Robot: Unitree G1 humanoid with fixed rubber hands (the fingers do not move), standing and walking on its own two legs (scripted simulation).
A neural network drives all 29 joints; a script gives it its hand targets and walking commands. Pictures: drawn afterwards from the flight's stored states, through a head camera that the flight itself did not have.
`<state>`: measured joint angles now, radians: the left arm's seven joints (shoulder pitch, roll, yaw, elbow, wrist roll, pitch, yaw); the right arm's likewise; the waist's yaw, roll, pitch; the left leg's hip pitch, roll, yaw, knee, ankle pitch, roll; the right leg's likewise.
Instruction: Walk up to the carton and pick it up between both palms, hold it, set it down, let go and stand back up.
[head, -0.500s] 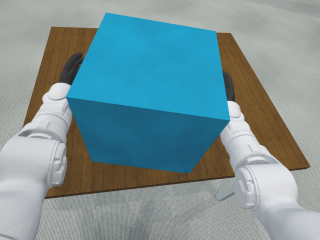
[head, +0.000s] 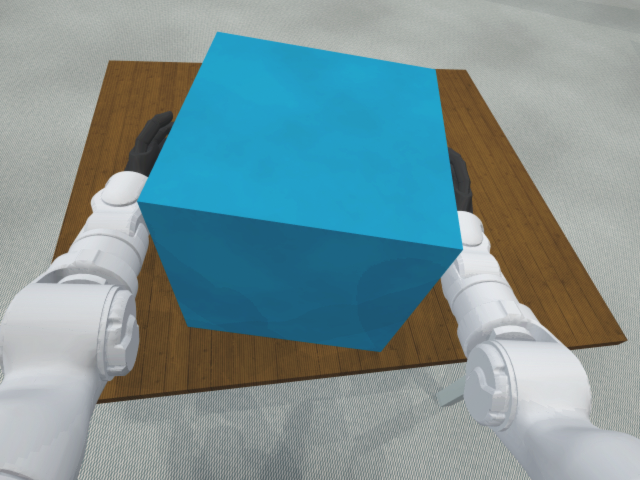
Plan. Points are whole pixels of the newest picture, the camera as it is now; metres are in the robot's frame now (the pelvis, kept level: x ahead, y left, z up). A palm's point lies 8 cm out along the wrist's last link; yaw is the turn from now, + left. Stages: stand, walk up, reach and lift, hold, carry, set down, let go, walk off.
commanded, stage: reach and lift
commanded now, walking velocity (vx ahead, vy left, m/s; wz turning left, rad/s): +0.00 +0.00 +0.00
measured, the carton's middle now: (305, 204) +0.48 -0.02 +0.03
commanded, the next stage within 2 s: none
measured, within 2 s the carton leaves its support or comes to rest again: leaves its support in 0.52 s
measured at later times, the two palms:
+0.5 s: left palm (140, 187) +0.45 +0.19 +0.10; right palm (457, 224) +0.40 -0.20 +0.09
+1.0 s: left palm (121, 199) +0.41 +0.19 +0.12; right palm (467, 224) +0.38 -0.20 +0.11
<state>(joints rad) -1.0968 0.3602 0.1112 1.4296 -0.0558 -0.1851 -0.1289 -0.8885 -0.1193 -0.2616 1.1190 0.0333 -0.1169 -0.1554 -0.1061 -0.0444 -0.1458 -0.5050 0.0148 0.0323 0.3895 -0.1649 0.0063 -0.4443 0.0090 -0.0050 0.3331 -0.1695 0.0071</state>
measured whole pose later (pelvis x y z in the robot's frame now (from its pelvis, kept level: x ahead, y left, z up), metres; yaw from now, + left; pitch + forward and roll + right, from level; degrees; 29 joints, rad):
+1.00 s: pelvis -0.01 +0.00 +0.01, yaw +0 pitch +0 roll +0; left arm -0.77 0.20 0.25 0.80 0.09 0.19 -0.14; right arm -0.64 -0.09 -0.29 0.75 -0.02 0.08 -0.08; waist -0.02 -0.06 0.01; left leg -0.14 0.00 0.04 0.28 -0.15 0.00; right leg -0.10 0.00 0.00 0.25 -0.16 0.01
